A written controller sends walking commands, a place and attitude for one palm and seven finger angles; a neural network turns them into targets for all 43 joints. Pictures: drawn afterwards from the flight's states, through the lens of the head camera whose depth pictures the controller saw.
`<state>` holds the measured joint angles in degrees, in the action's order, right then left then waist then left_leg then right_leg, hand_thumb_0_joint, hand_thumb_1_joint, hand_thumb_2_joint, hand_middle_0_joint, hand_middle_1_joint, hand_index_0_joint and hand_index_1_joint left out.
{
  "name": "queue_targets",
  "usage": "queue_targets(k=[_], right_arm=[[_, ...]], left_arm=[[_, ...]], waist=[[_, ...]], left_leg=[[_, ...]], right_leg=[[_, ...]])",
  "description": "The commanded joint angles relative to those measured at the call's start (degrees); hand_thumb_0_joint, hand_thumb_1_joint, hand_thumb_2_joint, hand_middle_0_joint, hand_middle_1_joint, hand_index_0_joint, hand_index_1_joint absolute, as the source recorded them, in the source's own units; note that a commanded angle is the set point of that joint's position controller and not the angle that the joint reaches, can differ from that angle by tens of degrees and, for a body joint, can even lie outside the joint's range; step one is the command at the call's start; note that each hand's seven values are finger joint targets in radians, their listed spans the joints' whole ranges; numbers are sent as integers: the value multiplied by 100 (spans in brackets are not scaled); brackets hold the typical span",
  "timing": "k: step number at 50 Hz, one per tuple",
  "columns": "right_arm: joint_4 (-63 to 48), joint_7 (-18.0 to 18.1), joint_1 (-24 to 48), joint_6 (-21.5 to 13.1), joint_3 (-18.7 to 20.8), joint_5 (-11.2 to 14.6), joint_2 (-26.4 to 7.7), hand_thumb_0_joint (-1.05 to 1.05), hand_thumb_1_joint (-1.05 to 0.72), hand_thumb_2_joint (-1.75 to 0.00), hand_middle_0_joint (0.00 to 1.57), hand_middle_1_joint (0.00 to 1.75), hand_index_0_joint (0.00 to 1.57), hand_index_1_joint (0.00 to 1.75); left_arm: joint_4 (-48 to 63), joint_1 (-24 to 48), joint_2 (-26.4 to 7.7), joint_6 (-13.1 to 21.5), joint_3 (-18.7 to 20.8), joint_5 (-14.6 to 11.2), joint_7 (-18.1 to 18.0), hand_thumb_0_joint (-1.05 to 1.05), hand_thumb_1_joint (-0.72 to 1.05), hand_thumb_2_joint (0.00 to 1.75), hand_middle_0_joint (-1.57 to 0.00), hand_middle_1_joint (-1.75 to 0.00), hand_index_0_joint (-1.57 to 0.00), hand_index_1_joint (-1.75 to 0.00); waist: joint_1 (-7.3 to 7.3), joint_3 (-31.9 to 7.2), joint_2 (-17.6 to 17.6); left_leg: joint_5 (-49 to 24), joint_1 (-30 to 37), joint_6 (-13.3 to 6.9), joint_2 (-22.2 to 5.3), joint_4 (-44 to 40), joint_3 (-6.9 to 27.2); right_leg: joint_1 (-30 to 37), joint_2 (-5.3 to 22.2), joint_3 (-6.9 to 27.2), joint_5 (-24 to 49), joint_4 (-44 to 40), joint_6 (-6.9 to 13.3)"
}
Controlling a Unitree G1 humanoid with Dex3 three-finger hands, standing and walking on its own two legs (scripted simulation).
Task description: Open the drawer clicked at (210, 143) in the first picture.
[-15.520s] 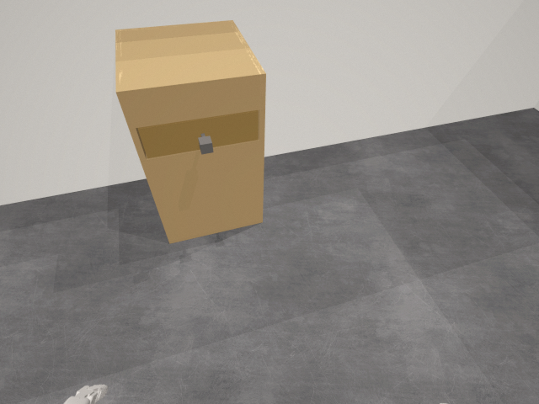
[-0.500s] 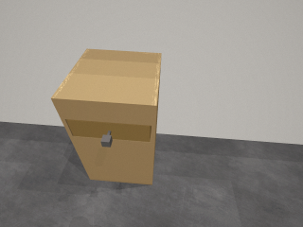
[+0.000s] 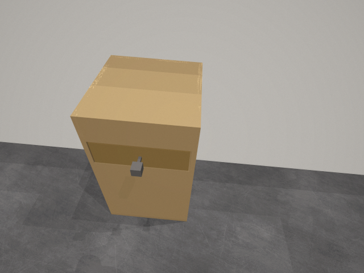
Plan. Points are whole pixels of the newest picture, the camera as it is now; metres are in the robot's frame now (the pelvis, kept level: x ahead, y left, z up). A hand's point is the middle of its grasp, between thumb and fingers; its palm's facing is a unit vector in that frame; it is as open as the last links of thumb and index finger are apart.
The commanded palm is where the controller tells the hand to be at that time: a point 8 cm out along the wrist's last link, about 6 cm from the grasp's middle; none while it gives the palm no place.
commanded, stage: come to a stop and stand still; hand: left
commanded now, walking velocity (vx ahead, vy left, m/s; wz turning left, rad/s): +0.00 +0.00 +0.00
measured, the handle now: (138, 165) +0.53 +0.19 -0.21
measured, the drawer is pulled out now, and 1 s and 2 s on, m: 0.00 0.00 0.00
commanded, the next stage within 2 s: look again from close up in 0.58 s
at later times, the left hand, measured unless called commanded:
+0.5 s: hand out of the picture -0.01 +0.16 -0.18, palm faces +0.02 -0.99 -0.13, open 7.4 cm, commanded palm none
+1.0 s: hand out of the picture +0.00 +0.15 -0.18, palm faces +0.02 -0.99 -0.11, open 7.4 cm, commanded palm none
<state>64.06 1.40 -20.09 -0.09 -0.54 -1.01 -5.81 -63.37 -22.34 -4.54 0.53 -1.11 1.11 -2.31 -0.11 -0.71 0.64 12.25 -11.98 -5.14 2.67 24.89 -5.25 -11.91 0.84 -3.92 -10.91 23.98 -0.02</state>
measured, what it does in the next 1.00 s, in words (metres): stands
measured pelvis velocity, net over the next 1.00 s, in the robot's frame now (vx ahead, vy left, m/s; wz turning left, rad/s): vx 0.03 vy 0.02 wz -0.02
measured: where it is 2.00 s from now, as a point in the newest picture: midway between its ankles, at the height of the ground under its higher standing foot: outside the picture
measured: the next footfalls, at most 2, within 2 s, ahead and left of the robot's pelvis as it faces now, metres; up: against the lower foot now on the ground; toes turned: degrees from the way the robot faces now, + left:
none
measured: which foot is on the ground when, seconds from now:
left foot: down 0.00-1.00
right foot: down 0.00-1.00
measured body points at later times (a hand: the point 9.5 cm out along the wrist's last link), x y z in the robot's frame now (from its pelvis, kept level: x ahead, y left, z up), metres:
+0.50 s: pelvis +0.02 +0.02 +0.00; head +0.02 +0.03 +0.45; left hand -0.01 +0.21 -0.17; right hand -0.01 -0.19 -0.16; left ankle +0.02 +0.06 -0.74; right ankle +0.02 -0.12 -0.74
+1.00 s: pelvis +0.03 +0.02 +0.00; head +0.03 +0.03 +0.45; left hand +0.00 +0.20 -0.17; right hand -0.01 -0.18 -0.16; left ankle +0.02 +0.06 -0.74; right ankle +0.02 -0.12 -0.74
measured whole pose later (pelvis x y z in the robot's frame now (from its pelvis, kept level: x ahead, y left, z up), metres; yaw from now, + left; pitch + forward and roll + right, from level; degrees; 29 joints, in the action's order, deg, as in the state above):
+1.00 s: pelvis +0.03 +0.02 +0.00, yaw -1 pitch -1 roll +0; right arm 66.4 2.3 -20.8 -1.2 -0.8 -0.8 -5.5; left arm -65.5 -20.9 -4.6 0.2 -0.9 0.8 -2.8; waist 0.3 -0.2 0.8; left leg 13.8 -6.9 -6.4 4.4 21.3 -6.8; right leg -8.8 2.3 -1.9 -13.6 23.8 -1.7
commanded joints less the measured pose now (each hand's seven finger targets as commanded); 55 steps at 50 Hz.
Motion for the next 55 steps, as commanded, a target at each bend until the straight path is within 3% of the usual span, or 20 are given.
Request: queue_targets(k=[1, 8, 17, 21, 27, 34, 41, 55], right_arm=[[-164, 57, -359, -77, 141, 27, -603, 0, -90, -90, 20, 30, 20, 30], [-125, 67, -335, -103, 129, 37, -595, 0, -90, -90, 20, 30, 20, 30], [-57, 86, -343, -118, 111, 41, -616, 0, -90, -90, 20, 30, 20, 30], [-10, 105, -407, -133, 107, 47, -599, 0, -90, -90, 20, 30, 20, 30], [42, 122, -464, -133, 98, 46, -572, 0, -90, -90, 20, 30, 20, 30], [86, 117, -499, -119, 102, 53, -556, 0, -90, -90, 20, 30, 20, 30], [129, 133, -556, -151, 90, 49, -488, 0, -90, -90, 20, 30, 20, 30], [152, 138, -609, -146, 76, 47, -455, 0, -90, -90, 20, 30, 20, 30]], left_arm=[[59, -491, -366, 55, 101, 16, -62, 0, 90, 90, -20, -30, -20, -30], [20, -478, -357, 57, 94, 13, -74, 0, 90, 90, -20, -30, -20, -30], [-31, -433, -386, 26, 95, 3, -84, 0, 90, 90, -20, -30, -20, -30], [-63, -401, -407, 21, 98, -5, -91, 0, 90, 90, -20, -30, -20, -30], [-93, -372, -384, 4, 100, -14, -97, 0, 90, 90, -20, -30, -20, -30], [-109, -353, -388, -13, 102, -4, -93, 0, 90, 90, -20, -30, -20, -30], [-123, -368, -359, 8, 100, -22, -94, 0, 90, 90, -20, -30, -20, -30], [-176, -390, -334, 11, 92, -19, -90, 0, 90, 90, -20, -30, -20, -30]], waist=[[-23, 700, -171], [-10, 688, -43], [-4, 652, -140], [9, 540, -57], [5, 615, -102], [1, 757, -97], [8, 593, -58], [17, 737, -79]], left_leg=[[998, -679, 176, -978, -1163, 1198], [511, -434, 187, -960, -1133, 1140], [45, -131, 237, -985, -1171, 1107], [-482, 75, 273, -995, -1082, 1024], [-626, 97, 312, -985, -1095, 1022], [-212, -23, 322, -994, -1214, 1053], [-811, 182, 277, -938, -1007, 936], [-606, 126, 268, -930, -1050, 916]], right_leg=[[48, 429, 440, 51, -231, 125], [25, 478, 469, 252, -222, 100], [13, 498, 456, 342, -182, 65], [54, 506, 450, 451, -168, 55], [53, 506, 452, 419, -152, 55], [18, 491, 453, 316, -142, 46], [111, 520, 494, 496, -196, 62], [62, 511, 508, 426, -232, 75]])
